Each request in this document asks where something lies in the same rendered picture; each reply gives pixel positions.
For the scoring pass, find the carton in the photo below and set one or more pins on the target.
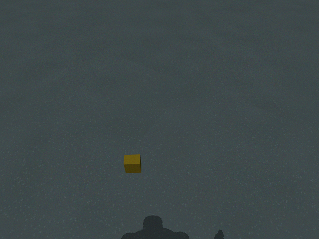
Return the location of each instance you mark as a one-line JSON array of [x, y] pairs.
[[132, 163]]

